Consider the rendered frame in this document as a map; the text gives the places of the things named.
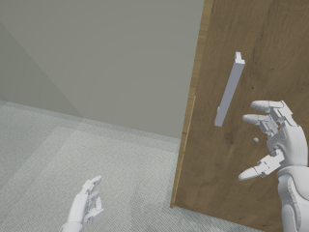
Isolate robot left forearm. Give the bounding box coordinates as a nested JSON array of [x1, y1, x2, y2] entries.
[[59, 221, 84, 232]]

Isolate wardrobe door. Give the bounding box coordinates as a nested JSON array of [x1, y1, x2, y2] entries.
[[174, 0, 309, 232]]

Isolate robot right forearm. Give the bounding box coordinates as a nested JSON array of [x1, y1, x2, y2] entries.
[[276, 165, 309, 232]]

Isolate handle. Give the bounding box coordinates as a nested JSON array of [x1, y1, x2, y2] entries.
[[214, 52, 245, 127]]

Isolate robot right hand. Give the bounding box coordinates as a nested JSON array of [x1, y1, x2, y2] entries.
[[239, 101, 308, 181]]

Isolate robot left hand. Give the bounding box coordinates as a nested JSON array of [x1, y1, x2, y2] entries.
[[66, 175, 104, 228]]

